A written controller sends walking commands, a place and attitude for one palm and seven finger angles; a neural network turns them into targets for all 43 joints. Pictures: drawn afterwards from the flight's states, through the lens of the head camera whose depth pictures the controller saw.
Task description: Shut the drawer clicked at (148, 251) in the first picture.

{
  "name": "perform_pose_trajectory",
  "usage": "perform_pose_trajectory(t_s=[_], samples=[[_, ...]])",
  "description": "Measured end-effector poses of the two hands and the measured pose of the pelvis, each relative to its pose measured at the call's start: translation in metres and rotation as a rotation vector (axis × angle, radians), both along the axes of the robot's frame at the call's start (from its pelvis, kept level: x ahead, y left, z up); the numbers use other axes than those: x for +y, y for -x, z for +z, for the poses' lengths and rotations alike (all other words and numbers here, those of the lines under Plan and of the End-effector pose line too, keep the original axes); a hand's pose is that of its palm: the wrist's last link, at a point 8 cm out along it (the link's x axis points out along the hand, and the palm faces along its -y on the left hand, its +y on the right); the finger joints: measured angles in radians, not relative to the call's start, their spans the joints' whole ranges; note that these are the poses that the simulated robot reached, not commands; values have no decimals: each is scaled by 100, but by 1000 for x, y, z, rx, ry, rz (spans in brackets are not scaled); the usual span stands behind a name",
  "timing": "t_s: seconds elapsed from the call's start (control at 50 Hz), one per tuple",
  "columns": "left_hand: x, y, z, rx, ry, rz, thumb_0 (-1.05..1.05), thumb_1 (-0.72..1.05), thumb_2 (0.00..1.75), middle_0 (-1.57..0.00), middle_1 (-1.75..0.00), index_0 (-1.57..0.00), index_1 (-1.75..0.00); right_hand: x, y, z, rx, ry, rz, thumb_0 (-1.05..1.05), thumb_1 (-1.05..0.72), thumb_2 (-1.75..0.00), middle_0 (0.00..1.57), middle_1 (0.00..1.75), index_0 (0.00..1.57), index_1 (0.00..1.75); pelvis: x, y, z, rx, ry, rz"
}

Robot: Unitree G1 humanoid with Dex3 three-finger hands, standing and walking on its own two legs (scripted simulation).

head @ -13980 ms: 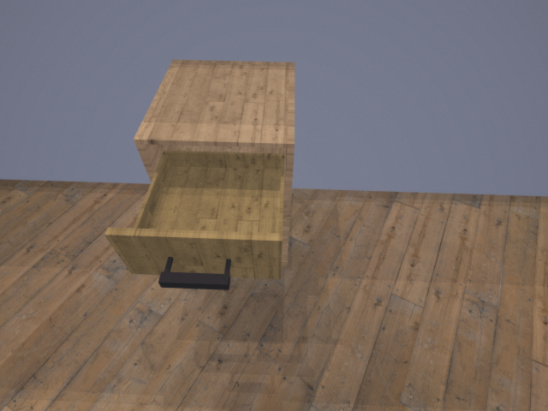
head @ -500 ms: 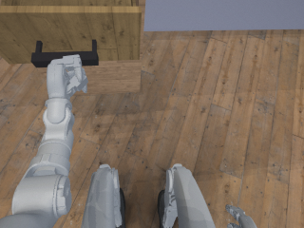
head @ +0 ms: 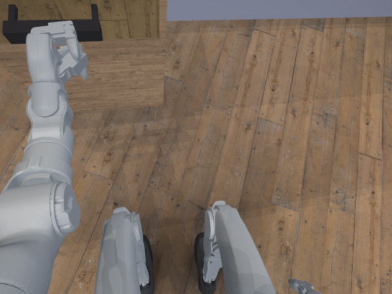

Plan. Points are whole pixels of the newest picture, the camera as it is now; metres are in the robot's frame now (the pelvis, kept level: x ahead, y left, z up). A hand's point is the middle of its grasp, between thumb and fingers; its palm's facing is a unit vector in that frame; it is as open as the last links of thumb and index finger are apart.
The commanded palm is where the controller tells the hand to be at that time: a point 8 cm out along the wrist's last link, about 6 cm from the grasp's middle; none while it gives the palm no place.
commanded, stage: push the drawer shut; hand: left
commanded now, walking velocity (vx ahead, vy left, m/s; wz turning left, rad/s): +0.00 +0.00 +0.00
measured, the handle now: (55, 21) +0.62 +0.23 +0.02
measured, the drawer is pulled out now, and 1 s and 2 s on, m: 0.05 0.00 0.00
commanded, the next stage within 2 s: pull the fist back off the drawer in 0.80 s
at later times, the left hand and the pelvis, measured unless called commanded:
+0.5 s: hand (78, 32) +0.60 +0.19 +0.02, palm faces +0.10 -0.99 -0.05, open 2.7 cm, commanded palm +0.60 +0.18 +0.02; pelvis +0.00 +0.00 -0.01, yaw -2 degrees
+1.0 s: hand (71, 29) +0.61 +0.20 +0.02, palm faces +0.11 -0.99 -0.07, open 2.8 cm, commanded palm +0.63 +0.16 +0.02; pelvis -0.03 +0.00 -0.03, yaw -3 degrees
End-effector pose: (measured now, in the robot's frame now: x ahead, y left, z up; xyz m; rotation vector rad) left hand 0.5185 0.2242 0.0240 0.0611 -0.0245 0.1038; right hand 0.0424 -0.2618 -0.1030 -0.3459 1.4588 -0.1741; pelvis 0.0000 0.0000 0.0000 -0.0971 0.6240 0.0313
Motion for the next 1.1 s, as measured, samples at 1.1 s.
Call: perform_pose_trajectory(t_s=[1.1], samples=[[26, -61, -1, 25, -15, 5, -7, 59, 97, -140, -160, -140, -160, 18, 101, 12, 138, 78, -74, 0, -90, -89, 20, 30, 21, 30, 6, 32, -29, 37, 62, -8]])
